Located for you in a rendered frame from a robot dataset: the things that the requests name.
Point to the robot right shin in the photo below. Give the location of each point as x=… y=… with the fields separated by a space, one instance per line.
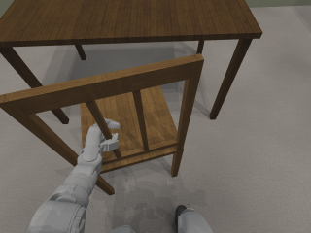
x=188 y=210

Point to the chair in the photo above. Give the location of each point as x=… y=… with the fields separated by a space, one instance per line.
x=131 y=97

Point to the left robot hand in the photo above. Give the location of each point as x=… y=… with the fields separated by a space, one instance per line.
x=95 y=137

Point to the robot left forearm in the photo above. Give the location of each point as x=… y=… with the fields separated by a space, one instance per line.
x=81 y=181

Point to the table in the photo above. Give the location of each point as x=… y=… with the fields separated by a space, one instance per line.
x=36 y=23

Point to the robot left upper arm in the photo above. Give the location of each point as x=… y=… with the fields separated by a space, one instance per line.
x=59 y=217

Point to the right robot thigh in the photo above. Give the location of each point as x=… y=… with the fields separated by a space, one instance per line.
x=192 y=222

